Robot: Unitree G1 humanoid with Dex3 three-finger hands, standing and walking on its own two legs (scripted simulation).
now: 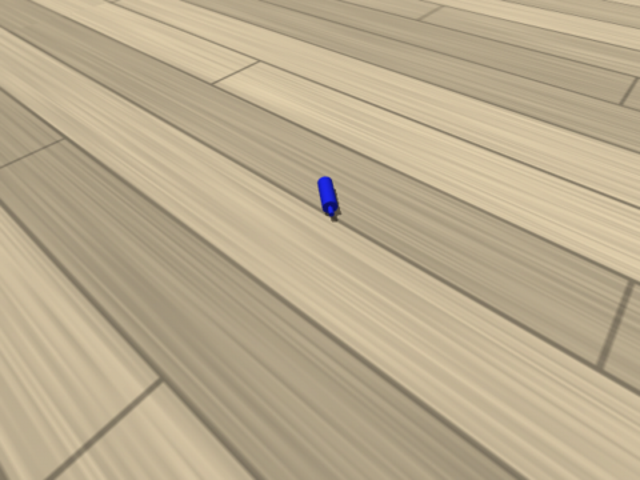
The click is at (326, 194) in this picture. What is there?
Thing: lying bottle
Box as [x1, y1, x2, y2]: [318, 177, 337, 216]
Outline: 322,177 318,180 318,188 322,208 331,216 333,215 333,212 337,207 331,179 329,177
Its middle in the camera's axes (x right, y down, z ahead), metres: +0.03 -0.20 +1.81
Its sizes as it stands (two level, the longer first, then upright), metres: 0.226 0.073 0.073
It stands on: the floor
